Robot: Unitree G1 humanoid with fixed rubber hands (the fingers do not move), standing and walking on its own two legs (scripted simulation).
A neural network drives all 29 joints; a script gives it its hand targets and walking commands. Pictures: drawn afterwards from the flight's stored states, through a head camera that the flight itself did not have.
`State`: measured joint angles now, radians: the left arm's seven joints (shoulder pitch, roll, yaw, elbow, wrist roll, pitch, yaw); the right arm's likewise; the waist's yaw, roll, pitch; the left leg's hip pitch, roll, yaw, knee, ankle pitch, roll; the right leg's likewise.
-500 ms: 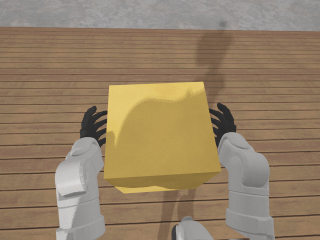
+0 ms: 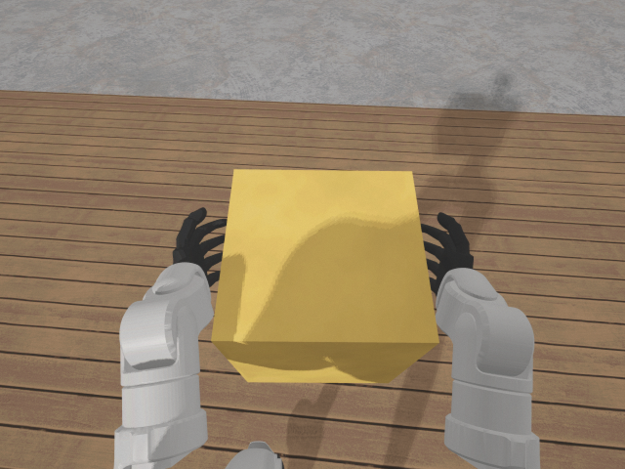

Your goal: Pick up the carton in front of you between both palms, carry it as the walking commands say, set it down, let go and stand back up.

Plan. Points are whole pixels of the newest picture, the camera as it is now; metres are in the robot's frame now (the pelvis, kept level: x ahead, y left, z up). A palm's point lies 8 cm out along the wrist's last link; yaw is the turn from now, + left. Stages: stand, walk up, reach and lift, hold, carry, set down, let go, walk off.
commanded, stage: carry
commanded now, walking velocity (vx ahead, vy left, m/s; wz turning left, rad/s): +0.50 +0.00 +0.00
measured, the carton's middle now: (320, 289) +0.35 +0.02 +0.03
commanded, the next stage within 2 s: none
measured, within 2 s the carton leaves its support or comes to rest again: neither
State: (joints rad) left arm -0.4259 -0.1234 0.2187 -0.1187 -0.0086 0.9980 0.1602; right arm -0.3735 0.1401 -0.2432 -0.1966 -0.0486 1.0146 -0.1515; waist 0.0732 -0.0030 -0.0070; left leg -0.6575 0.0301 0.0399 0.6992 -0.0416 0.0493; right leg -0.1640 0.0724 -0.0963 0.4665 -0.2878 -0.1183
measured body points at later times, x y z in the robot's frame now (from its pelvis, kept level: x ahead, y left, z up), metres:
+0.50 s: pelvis +0.33 +0.03 -0.04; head +0.37 +0.04 +0.41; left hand +0.67 +0.16 +0.03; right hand +0.66 -0.14 +0.04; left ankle +0.22 +0.06 -0.77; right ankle +0.46 -0.11 -0.73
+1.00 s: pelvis +0.65 +0.00 -0.08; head +0.68 -0.01 +0.37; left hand +0.98 +0.17 +0.01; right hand +0.99 -0.14 +0.00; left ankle +0.77 +0.15 -0.77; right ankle +0.56 -0.04 -0.81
